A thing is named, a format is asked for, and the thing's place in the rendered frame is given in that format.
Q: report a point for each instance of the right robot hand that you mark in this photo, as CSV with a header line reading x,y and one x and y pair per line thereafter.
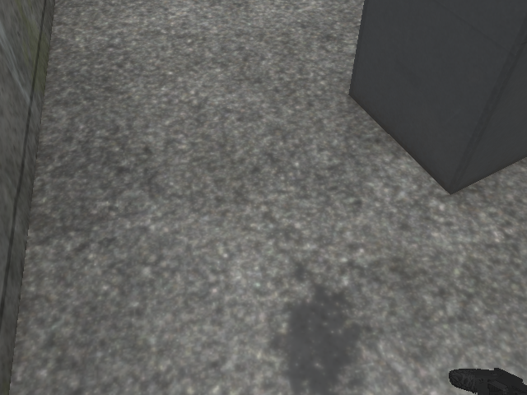
x,y
487,382

